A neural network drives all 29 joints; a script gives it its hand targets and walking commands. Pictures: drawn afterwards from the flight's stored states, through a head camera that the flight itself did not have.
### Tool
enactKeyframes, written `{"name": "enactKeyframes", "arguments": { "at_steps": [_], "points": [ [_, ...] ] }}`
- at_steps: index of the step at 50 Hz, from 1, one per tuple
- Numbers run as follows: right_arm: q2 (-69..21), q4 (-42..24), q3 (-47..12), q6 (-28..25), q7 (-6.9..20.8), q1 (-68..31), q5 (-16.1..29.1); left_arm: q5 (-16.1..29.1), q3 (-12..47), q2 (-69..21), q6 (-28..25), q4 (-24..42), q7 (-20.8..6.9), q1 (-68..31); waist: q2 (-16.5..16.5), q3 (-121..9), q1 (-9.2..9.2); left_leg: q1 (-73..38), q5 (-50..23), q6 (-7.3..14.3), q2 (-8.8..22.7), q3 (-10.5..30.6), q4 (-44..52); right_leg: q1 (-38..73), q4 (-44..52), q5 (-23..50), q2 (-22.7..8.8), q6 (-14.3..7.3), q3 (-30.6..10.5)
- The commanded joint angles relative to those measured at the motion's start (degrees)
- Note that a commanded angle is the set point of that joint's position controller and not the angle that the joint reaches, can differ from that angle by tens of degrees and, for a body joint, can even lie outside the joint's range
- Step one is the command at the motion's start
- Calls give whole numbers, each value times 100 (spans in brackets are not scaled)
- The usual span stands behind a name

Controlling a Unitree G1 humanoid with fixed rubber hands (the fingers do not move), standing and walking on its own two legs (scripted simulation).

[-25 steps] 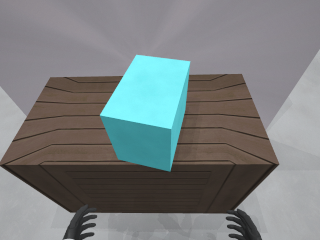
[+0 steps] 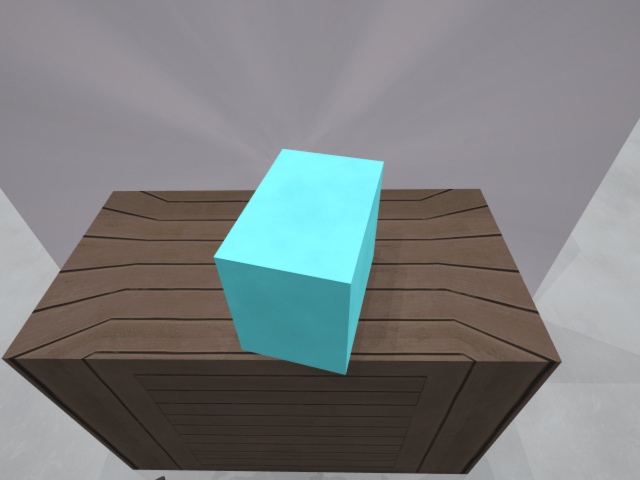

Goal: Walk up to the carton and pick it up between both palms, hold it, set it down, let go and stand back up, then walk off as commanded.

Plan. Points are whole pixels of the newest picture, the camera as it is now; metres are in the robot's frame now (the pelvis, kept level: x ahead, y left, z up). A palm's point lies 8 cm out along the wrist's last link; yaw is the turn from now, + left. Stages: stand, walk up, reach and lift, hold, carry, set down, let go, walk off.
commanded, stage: stand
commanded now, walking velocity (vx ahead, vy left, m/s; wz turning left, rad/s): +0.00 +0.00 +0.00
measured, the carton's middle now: (312, 256) +0.49 +0.03 -0.01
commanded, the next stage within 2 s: none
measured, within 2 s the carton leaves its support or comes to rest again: neither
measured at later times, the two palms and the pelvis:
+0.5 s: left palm out of the picture +0.05 +0.26 -0.12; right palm out of the picture +0.04 -0.23 -0.12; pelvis -0.02 +0.01 +0.00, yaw +0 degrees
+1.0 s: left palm out of the picture +0.02 +0.27 -0.13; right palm out of the picture +0.01 -0.23 -0.13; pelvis -0.04 +0.01 +0.00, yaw +0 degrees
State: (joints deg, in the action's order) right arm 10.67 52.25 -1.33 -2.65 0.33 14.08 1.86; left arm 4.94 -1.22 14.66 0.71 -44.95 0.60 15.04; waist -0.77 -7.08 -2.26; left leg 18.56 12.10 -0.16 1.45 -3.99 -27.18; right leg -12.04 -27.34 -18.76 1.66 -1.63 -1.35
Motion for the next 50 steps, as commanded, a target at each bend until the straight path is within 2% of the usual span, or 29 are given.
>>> {"name": "enactKeyframes", "arguments": {
  "at_steps": [1,2,4,6,7,9,10,11,13,15,18,19,20,21,22,27,28,29,30,32,34,36,37,40,41,44,45,49,50],
  "points": [
    [1641,-126,470,-114,-70,-392,-451,-813,-325,1342,-402,295,66,-58,140,-50,131,-974,-1367,276,490,645,99,184,619,1892,-793,5,-443],
    [1664,-54,472,-97,-66,-411,-471,-824,-338,1401,-411,205,69,-14,202,-58,209,-1062,-1437,272,496,654,73,131,622,1947,-792,-16,-467],
    [1669,-15,474,-95,-89,-413,-460,-813,-324,1402,-432,111,70,-37,272,38,159,-962,-1354,254,471,659,163,152,667,1844,-777,1,-493],
    [1688,45,489,-79,-102,-402,-457,-810,-292,1369,-445,0,82,117,46,103,199,-1008,-1309,292,529,701,174,74,692,1791,-796,-18,-502],
    [1719,41,479,-77,-98,-378,-470,-800,-301,1384,-453,-15,76,56,214,41,196,-991,-1376,279,508,680,178,135,676,1807,-774,-42,-473],
    [1701,71,465,-99,-121,-417,-436,-818,-306,1410,-443,-54,72,-62,186,-9,128,-1069,-1197,270,499,664,225,116,725,1711,-764,-51,-497],
    [1667,77,449,-97,-95,-462,-448,-807,-314,1448,-438,-156,84,91,221,19,195,-1040,-1209,291,535,686,208,127,714,1710,-737,-52,-520],
    [1661,123,467,-100,-102,-439,-430,-805,-317,1498,-442,-213,84,119,243,159,163,-916,-1102,257,495,679,275,81,749,1563,-749,-38,-470],
    [1729,152,466,-80,-100,-543,-450,-818,-297,1415,-442,-230,78,19,226,288,232,-803,-1009,288,504,728,312,81,780,1482,-743,-22,-479],
    [1646,195,449,-71,-98,-473,-432,-817,-311,1489,-449,-326,87,35,199,259,139,-962,-1054,283,504,694,310,-7,758,1528,-764,-57,-513],
    [1661,219,422,-81,-109,-412,-444,-807,-305,1521,-437,-352,62,-2,387,331,170,-873,-911,277,520,720,404,15,802,1151,-744,-59,-574],
    [1683,275,425,-81,-117,-400,-413,-830,-297,1509,-424,-434,71,71,250,293,173,-941,-833,288,519,757,420,5,853,1171,-711,-74,-562],
    [1715,253,443,-79,-124,-461,-419,-785,-301,1437,-449,-408,61,21,330,295,193,-890,-840,292,530,738,415,30,860,1151,-728,-39,-513],
    [1695,297,433,-68,-119,-429,-404,-805,-293,1499,-442,-443,57,53,161,335,201,-826,-800,298,542,803,436,7,809,1122,-732,-66,-498],
    [1688,255,422,-96,-125,-438,-423,-812,-288,1410,-435,-472,63,36,330,384,195,-801,-769,303,552,791,428,-14,829,1132,-746,-84,-570],
    [1797,399,448,-65,-133,-326,-380,-759,-291,1457,-418,-593,56,79,257,398,144,-813,-718,288,530,776,426,-37,868,1102,-769,-112,-559],
    [1814,414,462,-80,-124,-367,-401,-757,-294,1513,-439,-578,54,81,217,453,194,-787,-529,312,531,837,526,-44,856,876,-715,-79,-517],
    [1759,392,450,-44,-116,-401,-415,-774,-293,1505,-421,-589,73,105,397,599,192,-716,-503,307,558,893,540,-132,869,810,-745,-89,-563],
    [1764,449,447,-58,-115,-323,-367,-787,-284,1493,-421,-653,59,134,269,420,171,-792,-357,303,561,841,537,0,891,783,-729,-102,-553],
    [1735,449,413,-49,-109,-277,-402,-784,-285,1502,-411,-662,72,96,415,558,149,-784,-156,307,543,838,563,-189,894,656,-737,-122,-609],
    [1766,428,440,-72,-104,-379,-409,-776,-282,1454,-431,-659,57,78,415,540,221,-720,16,293,547,911,698,-118,871,469,-710,-106,-545],
    [1743,442,425,-53,-99,-356,-430,-775,-280,1474,-401,-733,42,121,397,638,173,-716,353,290,580,999,730,-239,871,419,-670,-127,-552],
    [1669,506,419,-43,-103,-340,-387,-770,-250,1414,-428,-741,31,142,411,628,241,-661,249,307,551,933,703,-186,866,381,-692,-108,-571],
    [1739,472,442,-28,-117,-440,-416,-811,-283,1512,-379,-784,51,-65,375,653,163,-653,228,292,530,922,701,-190,900,409,-703,-122,-555],
    [1827,480,459,-28,-120,-474,-396,-790,-288,1526,-382,-781,46,-48,335,535,222,-727,183,288,527,944,728,-158,905,422,-704,-101,-553],
    [1773,462,444,-62,-116,-405,-409,-734,-253,1437,-402,-824,30,26,382,570,221,-726,211,309,556,990,747,-137,879,475,-714,-110,-586],
    [1799,492,427,-73,-114,-359,-379,-731,-264,1499,-400,-899,24,106,513,593,192,-786,226,293,592,1002,762,-180,912,492,-697,-136,-610],
    [1752,540,414,-58,-128,-299,-373,-751,-265,1482,-414,-862,26,-89,347,592,136,-756,-156,298,585,966,712,-96,931,627,-749,-135,-574],
    [1765,527,412,-69,-134,-356,-379,-734,-279,1453,-417,-877,23,-28,418,410,218,-909,-220,300,573,933,643,-11,919,630,-712,-110,-567]
  ]
}}
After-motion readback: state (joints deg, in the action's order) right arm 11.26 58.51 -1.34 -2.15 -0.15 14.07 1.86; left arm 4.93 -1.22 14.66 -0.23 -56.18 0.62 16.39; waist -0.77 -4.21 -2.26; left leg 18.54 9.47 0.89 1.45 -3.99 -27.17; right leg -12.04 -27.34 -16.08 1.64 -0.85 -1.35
